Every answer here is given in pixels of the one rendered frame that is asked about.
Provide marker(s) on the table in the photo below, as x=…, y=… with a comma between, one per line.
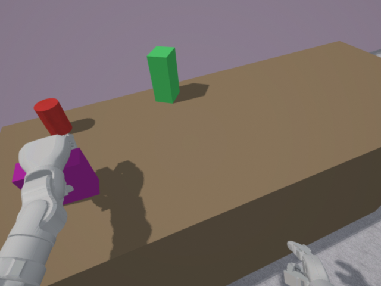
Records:
x=210, y=188

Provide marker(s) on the robot left forearm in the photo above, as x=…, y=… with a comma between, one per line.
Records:
x=42, y=216

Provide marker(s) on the left robot hand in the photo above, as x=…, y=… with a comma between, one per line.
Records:
x=49, y=151

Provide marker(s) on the sponge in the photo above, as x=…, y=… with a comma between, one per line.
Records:
x=77, y=172

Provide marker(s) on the right robot hand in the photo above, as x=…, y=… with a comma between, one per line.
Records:
x=312, y=269

